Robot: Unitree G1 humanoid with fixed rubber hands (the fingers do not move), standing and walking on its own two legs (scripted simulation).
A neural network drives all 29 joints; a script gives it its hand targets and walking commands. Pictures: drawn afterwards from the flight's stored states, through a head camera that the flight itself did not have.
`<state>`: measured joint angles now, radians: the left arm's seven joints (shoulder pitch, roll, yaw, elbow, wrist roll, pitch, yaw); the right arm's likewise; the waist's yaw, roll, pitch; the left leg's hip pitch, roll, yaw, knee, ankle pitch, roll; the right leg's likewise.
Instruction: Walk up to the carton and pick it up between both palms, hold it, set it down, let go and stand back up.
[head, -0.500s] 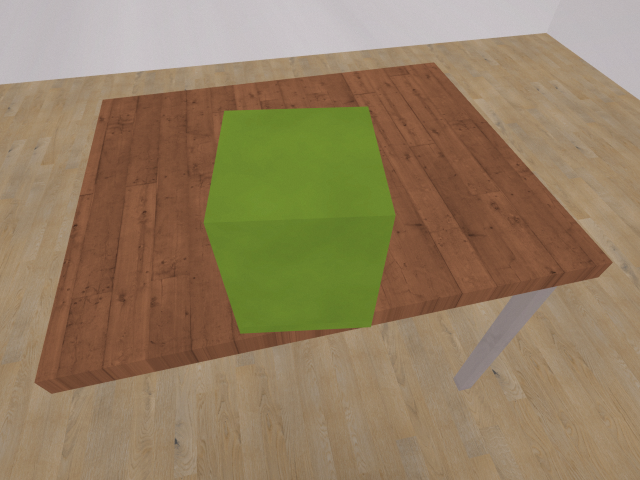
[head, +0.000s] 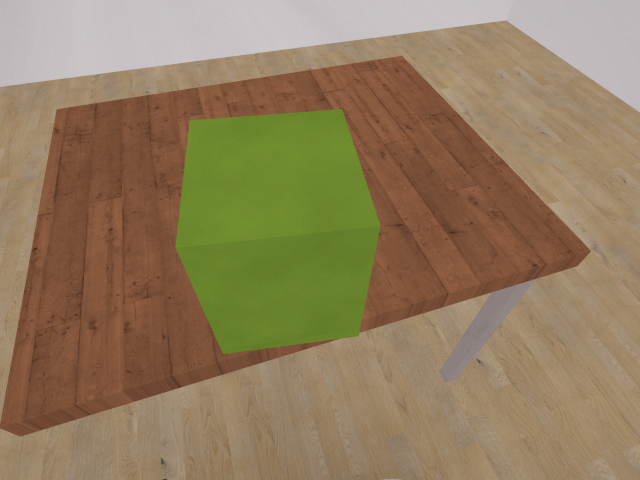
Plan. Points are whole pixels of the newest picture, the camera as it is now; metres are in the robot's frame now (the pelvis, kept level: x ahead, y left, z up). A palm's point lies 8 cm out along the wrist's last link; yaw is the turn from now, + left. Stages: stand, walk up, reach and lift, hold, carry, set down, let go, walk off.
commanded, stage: walk up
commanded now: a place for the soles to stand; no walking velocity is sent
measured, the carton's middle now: (280, 236) +0.40 +0.08 +0.06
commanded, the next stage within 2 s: reach and lift in 0.28 s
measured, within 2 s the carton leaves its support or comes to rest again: neither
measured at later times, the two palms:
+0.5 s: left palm (141, 451) +0.16 +0.25 -0.11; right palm (510, 474) +0.16 -0.25 -0.14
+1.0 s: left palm out of the picture +0.10 +0.23 -0.06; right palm out of the picture +0.11 -0.21 -0.08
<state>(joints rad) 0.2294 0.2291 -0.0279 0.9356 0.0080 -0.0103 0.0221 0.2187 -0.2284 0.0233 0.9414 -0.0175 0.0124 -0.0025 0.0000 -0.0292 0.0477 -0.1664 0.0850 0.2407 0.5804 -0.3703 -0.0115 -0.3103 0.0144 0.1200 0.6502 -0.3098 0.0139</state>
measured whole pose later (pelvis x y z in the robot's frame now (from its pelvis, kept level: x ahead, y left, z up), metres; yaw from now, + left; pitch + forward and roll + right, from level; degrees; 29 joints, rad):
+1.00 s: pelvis -0.06 -0.02 +0.00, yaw +8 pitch -10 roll +0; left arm 0.13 0.25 0.00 0.46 0.01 0.27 0.00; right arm 0.25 -0.07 -0.08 0.56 -0.05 -0.02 -0.02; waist -0.03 -0.02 0.13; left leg -0.15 0.08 0.09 0.61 -0.29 -0.02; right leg -0.20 -0.01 -0.02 0.61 -0.24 -0.01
